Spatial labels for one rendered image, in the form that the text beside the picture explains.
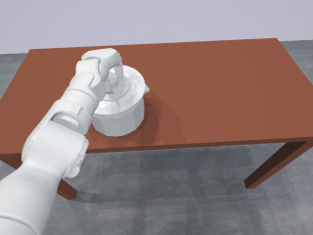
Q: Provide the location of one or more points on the left robot hand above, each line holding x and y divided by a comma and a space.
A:
114, 61

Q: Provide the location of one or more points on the left robot forearm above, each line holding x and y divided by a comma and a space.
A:
80, 100

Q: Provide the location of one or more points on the pot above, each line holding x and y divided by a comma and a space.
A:
121, 124

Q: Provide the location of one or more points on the robot left upper arm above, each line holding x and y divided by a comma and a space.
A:
28, 195

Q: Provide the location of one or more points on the knob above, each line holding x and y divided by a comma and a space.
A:
113, 78

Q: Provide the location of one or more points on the table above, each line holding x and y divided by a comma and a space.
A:
202, 94

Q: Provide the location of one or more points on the lid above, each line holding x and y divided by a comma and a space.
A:
125, 96

